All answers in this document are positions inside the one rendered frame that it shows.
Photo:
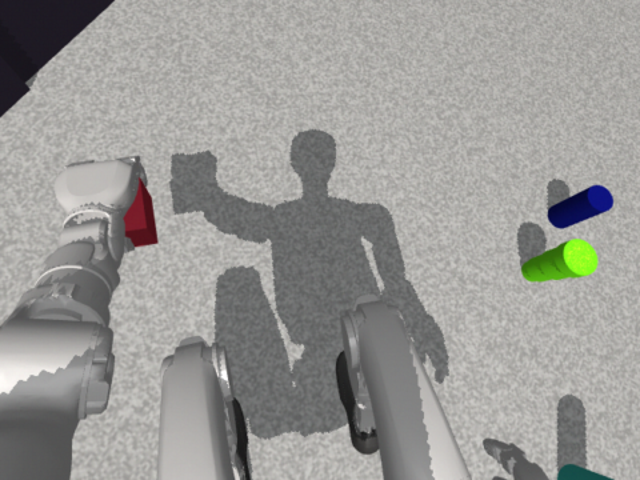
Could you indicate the right robot foot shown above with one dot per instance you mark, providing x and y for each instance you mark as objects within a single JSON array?
[{"x": 365, "y": 443}]

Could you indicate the right robot hand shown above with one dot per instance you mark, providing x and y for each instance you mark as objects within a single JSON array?
[{"x": 513, "y": 460}]

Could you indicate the sofa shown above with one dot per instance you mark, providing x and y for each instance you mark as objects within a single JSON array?
[{"x": 32, "y": 32}]

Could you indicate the left robot hand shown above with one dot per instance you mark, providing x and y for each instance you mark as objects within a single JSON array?
[{"x": 112, "y": 184}]

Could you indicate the left robot arm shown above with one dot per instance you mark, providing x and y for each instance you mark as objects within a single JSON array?
[{"x": 56, "y": 365}]

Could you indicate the left robot foot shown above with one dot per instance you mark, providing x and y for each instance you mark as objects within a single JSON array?
[{"x": 242, "y": 439}]

